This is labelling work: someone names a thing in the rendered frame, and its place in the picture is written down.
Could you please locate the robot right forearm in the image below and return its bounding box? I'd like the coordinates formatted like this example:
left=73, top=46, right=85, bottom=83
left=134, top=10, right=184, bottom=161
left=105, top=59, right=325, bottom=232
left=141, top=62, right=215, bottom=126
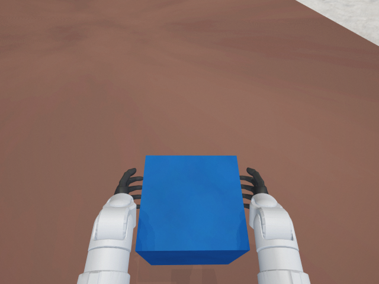
left=249, top=193, right=310, bottom=284

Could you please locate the left robot hand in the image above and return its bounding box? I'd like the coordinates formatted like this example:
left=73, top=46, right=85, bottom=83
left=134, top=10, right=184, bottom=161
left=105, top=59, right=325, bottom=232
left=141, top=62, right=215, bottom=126
left=114, top=168, right=143, bottom=209

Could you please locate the robot left forearm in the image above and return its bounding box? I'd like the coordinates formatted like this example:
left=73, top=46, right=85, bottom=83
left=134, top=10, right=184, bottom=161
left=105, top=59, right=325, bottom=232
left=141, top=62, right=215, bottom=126
left=77, top=193, right=136, bottom=284

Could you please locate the right robot hand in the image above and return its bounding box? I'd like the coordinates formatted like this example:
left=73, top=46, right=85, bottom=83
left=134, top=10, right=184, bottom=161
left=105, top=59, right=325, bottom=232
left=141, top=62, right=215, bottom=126
left=240, top=167, right=269, bottom=209

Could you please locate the carton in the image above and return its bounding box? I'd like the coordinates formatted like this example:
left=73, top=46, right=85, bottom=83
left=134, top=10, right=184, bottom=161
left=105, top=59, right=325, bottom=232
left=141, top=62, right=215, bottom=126
left=135, top=156, right=250, bottom=265

